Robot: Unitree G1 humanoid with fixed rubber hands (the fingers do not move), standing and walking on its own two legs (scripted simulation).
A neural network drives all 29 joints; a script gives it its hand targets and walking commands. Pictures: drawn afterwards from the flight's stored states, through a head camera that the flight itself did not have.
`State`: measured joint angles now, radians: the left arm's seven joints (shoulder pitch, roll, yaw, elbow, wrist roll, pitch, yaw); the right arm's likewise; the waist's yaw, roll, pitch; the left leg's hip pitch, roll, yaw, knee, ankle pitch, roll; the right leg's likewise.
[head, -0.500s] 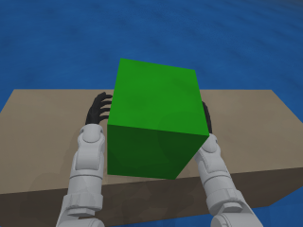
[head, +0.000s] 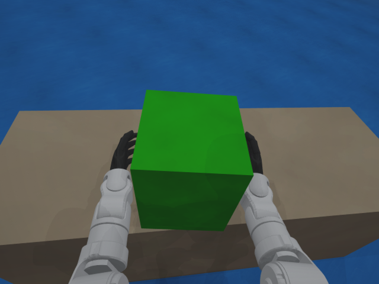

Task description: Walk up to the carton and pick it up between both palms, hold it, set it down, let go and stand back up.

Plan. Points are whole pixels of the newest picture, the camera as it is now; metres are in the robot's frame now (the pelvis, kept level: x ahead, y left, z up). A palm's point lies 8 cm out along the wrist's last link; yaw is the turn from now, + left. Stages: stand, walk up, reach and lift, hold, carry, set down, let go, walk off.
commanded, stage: set down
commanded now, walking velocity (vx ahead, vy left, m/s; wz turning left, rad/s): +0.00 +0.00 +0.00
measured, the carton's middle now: (187, 164) +0.36 +0.00 +0.05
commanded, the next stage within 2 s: none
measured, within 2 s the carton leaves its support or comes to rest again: rests again in 2.00 s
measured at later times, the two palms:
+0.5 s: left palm (122, 172) +0.36 +0.15 +0.02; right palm (244, 169) +0.36 -0.13 +0.04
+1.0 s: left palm (124, 174) +0.37 +0.15 -0.01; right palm (241, 172) +0.37 -0.14 +0.01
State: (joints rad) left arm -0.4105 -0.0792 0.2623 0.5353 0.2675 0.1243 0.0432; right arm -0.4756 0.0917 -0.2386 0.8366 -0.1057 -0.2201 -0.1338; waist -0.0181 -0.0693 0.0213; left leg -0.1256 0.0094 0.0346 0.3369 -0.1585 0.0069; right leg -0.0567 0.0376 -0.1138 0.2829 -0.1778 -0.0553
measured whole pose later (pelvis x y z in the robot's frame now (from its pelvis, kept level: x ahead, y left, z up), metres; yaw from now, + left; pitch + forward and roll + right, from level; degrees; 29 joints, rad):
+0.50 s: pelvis +0.02 +0.00 +0.00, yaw -1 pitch +4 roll +0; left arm -0.42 -0.05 0.30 0.77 0.22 -0.11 0.05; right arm -0.49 0.10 -0.26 0.94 -0.15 -0.33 -0.15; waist -0.01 -0.04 -0.04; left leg -0.24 0.01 0.04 0.34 -0.17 0.00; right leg -0.17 0.04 -0.10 0.29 -0.19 -0.05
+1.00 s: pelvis +0.02 +0.01 +0.00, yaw -2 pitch +10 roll -1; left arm -0.46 -0.03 0.31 0.94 0.23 -0.27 0.08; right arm -0.52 0.10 -0.32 1.02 -0.22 -0.41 -0.14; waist -0.01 -0.02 -0.09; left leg -0.37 0.02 0.06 0.39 -0.19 0.01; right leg -0.30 0.04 -0.08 0.32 -0.19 -0.05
